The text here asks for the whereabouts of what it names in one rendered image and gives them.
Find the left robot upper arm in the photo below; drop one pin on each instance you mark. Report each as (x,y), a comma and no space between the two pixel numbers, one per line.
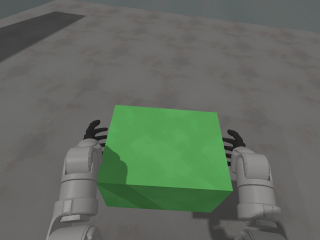
(80,232)

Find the right robot forearm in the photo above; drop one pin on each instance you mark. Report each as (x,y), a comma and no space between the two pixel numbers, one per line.
(257,203)

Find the left robot forearm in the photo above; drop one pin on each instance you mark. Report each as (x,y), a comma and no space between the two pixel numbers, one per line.
(77,198)

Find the right robot hand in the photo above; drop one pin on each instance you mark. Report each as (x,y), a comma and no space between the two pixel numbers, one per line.
(238,142)

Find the left robot hand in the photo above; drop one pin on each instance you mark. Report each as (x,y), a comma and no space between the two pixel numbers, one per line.
(91,132)

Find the carton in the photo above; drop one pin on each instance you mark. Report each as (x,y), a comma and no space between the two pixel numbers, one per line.
(164,159)

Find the right robot upper arm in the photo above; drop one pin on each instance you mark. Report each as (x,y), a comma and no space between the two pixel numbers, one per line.
(248,234)

